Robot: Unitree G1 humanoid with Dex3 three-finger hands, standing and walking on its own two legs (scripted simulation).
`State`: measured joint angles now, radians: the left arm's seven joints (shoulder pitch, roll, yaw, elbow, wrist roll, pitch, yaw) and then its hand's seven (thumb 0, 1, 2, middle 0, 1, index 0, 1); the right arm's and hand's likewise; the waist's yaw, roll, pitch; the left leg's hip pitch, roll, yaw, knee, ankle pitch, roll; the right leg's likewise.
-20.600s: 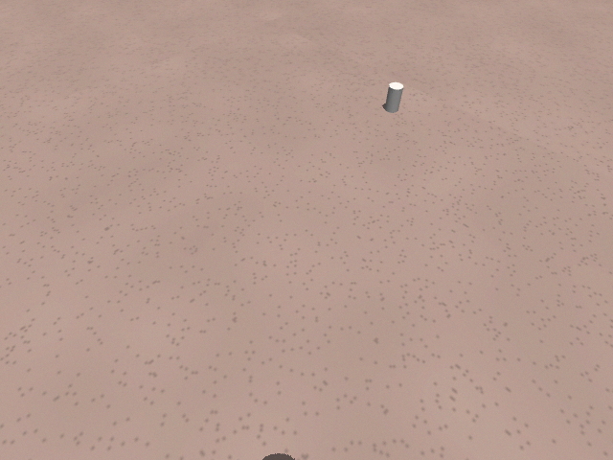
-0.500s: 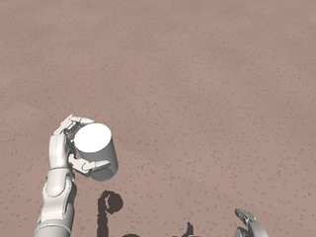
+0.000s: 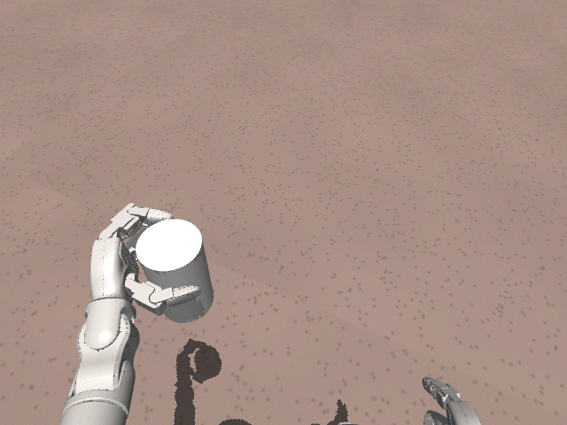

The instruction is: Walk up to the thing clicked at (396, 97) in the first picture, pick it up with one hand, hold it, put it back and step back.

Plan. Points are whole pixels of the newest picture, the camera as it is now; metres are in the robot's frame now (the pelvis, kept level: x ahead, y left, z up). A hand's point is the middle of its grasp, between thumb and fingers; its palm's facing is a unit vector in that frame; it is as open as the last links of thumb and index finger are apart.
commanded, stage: hold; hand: left
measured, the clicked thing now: (179, 274) +0.32 +0.15 +0.03
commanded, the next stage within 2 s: crouch in 0.68 s
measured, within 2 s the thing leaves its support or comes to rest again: neither
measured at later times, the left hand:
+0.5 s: hand (163, 256) +0.33 +0.17 +0.06, palm faces +0.13 -0.99 -0.01, open 11.6 cm
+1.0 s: hand (165, 264) +0.34 +0.17 +0.03, palm faces +0.17 -0.99 +0.01, open 11.6 cm
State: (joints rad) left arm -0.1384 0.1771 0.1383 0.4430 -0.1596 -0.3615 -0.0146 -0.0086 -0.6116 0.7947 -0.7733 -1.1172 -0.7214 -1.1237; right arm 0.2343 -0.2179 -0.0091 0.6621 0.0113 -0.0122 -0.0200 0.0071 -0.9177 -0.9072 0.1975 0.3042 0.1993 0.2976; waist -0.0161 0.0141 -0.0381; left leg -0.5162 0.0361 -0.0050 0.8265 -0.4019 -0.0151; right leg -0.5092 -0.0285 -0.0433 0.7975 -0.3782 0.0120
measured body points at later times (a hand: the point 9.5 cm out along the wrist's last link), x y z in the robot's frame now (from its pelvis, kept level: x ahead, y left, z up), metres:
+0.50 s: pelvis +0.00 +0.00 +0.00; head +0.03 +0.00 +0.45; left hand +0.32 +0.22 +0.06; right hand +0.13 -0.25 -0.11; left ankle +0.01 +0.13 -0.70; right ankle +0.02 -0.13 -0.70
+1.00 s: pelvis +0.00 +0.00 -0.01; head +0.04 +0.01 +0.44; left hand +0.32 +0.22 +0.04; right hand +0.13 -0.24 -0.12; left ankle +0.01 +0.13 -0.70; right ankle +0.02 -0.13 -0.70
